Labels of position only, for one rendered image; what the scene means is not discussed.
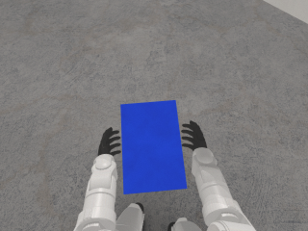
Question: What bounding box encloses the robot right forearm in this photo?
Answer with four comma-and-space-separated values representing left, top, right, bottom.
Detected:
192, 147, 254, 228

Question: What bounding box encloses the carton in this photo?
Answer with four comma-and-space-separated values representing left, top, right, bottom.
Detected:
120, 100, 187, 194

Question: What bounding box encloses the robot left shin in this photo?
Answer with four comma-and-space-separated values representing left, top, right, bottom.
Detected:
127, 203, 141, 210

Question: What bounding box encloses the robot right upper arm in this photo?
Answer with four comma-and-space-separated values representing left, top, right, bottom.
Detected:
207, 220, 256, 231

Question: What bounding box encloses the robot right hand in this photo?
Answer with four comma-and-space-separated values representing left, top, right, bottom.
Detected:
181, 121, 207, 151

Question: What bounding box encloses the robot left hand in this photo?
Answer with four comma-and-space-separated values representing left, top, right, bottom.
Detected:
97, 127, 121, 156

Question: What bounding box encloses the robot left forearm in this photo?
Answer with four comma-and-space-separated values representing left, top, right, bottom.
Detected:
73, 154, 118, 231

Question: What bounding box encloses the right robot thigh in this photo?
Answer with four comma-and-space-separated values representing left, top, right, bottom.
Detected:
171, 220, 202, 231

